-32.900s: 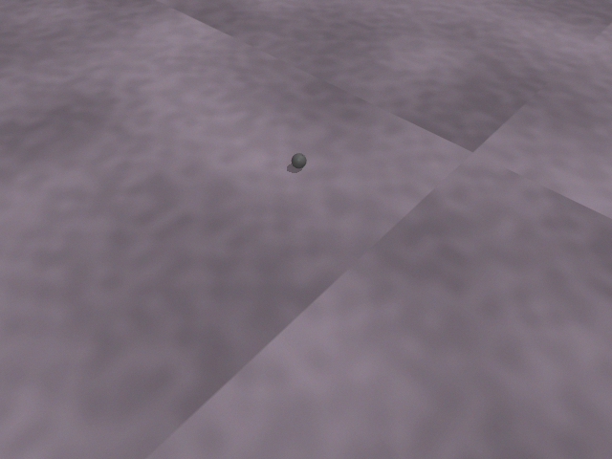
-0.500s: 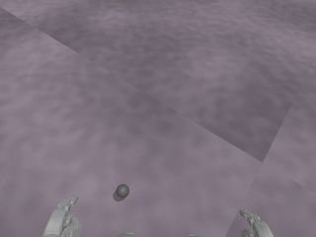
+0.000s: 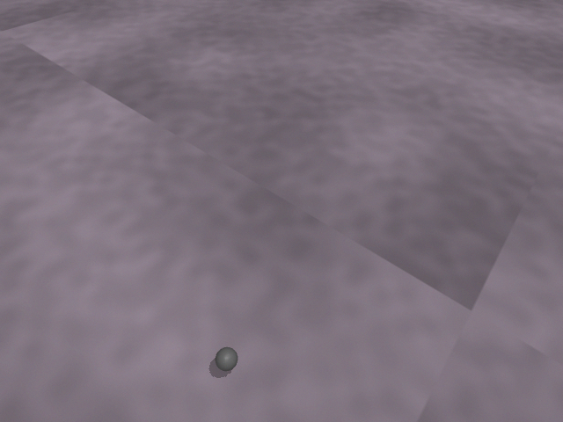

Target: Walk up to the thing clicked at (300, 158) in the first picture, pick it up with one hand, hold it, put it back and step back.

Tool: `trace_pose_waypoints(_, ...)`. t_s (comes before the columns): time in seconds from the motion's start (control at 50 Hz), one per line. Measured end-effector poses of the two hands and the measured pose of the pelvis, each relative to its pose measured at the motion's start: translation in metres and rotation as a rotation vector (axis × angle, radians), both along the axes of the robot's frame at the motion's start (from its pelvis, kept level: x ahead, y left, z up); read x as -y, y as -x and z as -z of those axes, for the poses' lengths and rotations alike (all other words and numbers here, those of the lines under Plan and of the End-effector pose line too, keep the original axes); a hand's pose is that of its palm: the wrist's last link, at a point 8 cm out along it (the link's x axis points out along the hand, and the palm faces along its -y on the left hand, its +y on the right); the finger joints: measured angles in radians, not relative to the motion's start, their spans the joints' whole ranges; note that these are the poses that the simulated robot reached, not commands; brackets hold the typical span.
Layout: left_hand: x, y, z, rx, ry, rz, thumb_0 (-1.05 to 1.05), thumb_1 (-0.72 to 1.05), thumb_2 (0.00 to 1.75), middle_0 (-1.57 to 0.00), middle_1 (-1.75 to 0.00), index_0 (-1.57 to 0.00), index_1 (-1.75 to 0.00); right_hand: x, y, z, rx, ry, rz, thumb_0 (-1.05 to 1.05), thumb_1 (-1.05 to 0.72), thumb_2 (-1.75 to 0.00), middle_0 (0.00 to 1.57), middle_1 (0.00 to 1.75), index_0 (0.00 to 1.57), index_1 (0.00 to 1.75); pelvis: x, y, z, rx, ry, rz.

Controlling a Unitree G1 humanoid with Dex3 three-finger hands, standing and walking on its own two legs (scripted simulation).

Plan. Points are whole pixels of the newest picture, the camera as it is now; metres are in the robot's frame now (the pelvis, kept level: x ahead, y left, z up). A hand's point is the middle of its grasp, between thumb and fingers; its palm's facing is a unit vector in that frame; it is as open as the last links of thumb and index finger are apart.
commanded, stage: stand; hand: left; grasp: from above
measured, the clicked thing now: (226, 358) +0.46 +0.20 -0.74
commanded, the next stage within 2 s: step back in 1.86 s
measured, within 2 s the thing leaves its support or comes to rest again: neither
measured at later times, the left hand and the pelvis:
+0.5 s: hand out of the picture +0.05 +0.24 -0.16, palm faces +0.03 -0.94 -0.34, open 7.4 cm; pelvis +0.00 -0.01 +0.01, yaw +0 degrees
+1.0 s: hand out of the picture +0.09 +0.23 -0.15, palm faces +0.02 -0.94 -0.33, open 7.4 cm; pelvis +0.02 -0.01 +0.01, yaw +0 degrees
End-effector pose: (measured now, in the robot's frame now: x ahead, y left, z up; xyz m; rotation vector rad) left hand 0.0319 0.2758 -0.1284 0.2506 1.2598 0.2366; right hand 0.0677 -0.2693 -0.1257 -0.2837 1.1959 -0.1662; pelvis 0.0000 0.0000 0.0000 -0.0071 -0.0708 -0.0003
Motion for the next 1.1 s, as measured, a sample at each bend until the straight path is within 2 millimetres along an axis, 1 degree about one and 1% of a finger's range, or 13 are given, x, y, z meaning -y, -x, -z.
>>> trace_pose_waypoints(0.18,-0.006,0.004,-0.006,-0.022,-0.021,-0.004,0.01,0.91,0.9,-0.2,-0.3,-0.2,-0.3,0.006,0.004,-0.002,-0.02,0.0,0.009,0.01,-0.9,-0.89,0.2,0.3,0.2,0.3,0.002,0.003,-0.004,0.007,-0.002,-0.002)
trace_pose_waypoints(0.36,-0.007,0.002,-0.01,-0.038,-0.032,-0.005,0.01,0.91,0.9,-0.2,-0.3,-0.2,-0.3,0.016,0.008,-0.002,-0.051,0.006,0.014,0.01,-0.9,-0.89,0.2,0.3,0.2,0.3,0.006,0.001,-0.006,0.001,-0.002,-0.003)
trace_pose_waypoints(0.54,-0.002,-0.012,-0.011,-0.029,-0.024,0.002,0.01,0.91,0.9,-0.2,-0.3,-0.2,-0.3,0.021,0.007,-0.003,-0.066,0.012,0.013,0.01,-0.9,-0.89,0.2,0.3,0.2,0.3,0.01,-0.004,-0.007,-0.004,-0.003,-0.002)
trace_pose_waypoints(0.8,0.001,-0.035,-0.012,-0.011,-0.019,0.018,0.01,0.91,0.9,-0.2,-0.3,-0.2,-0.3,0.026,-0.005,-0.005,-0.064,0.018,0.01,0.01,-0.9,-0.89,0.2,0.3,0.2,0.3,0.013,-0.012,-0.008,-0.016,-0.004,0.001)
trace_pose_waypoints(1.1,-0.001,-0.051,-0.015,0.004,-0.024,0.02,0.01,0.91,0.9,-0.2,-0.3,-0.2,-0.3,0.03,-0.021,-0.007,-0.044,0.025,0.006,0.0,-0.9,-0.89,0.2,0.3,0.2,0.3,0.014,-0.02,-0.009,-0.021,-0.005,0.004)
